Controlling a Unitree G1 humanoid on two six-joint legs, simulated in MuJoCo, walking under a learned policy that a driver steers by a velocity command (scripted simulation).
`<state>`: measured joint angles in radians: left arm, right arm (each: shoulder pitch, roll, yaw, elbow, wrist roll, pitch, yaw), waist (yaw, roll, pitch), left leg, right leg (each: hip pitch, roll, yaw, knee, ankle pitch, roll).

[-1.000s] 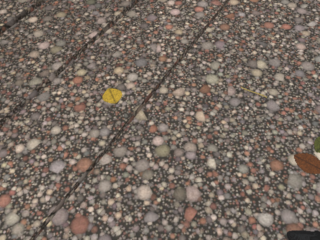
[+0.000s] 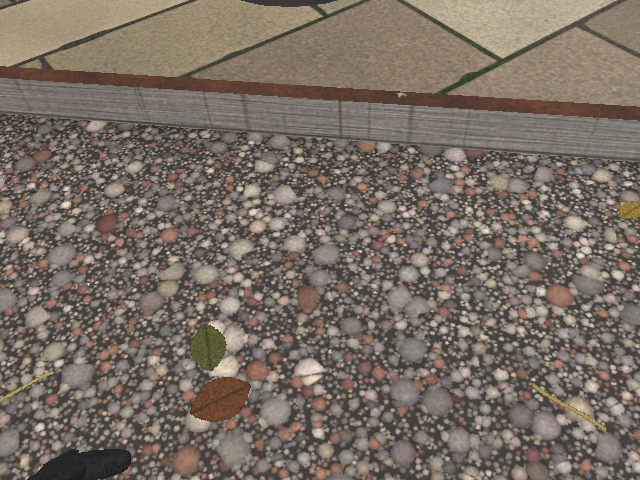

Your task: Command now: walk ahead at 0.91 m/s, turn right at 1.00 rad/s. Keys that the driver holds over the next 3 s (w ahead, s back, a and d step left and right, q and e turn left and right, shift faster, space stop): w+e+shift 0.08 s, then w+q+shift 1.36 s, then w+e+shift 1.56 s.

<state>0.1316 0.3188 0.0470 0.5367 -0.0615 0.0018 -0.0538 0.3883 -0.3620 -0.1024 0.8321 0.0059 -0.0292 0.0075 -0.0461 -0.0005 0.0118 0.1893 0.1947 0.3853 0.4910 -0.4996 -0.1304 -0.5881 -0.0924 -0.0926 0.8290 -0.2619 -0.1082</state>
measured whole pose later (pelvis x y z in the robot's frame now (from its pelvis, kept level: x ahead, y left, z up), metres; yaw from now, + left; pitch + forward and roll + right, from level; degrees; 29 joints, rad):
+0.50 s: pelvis +0.44 -0.07 +0.00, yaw -1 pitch +0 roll +0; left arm 0.41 0.30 0.04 0.81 0.06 -0.06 0.05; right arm 0.12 -0.29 -0.04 0.70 0.05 -0.09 0.07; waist -0.01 0.01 0.04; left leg -0.57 -0.11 0.12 0.60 -0.08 0.17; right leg 0.18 0.07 -0.12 0.75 -0.48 0.00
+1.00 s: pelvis +0.91 -0.10 +0.03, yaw +27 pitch +1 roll -3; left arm 0.14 0.28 0.04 0.59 0.00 -0.13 0.01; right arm 0.34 -0.31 -0.05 0.74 0.04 -0.03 0.00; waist -0.03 0.03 0.03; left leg -0.34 -0.07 -0.12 1.32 -0.40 0.07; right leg -0.38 0.03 0.05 0.56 -0.21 0.04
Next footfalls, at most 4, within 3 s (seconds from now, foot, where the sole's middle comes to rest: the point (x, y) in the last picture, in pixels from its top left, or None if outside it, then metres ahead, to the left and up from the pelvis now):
0.48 left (361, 398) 0.65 -0.05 -0.73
0.90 right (400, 245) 1.06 -0.19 -0.73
1.36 left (238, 196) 1.28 0.24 -0.73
1.84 right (168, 67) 1.71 0.45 -0.58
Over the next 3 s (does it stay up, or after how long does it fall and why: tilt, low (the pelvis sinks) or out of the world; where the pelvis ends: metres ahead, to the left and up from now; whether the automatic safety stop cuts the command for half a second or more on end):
stays up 2.53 0.87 0.17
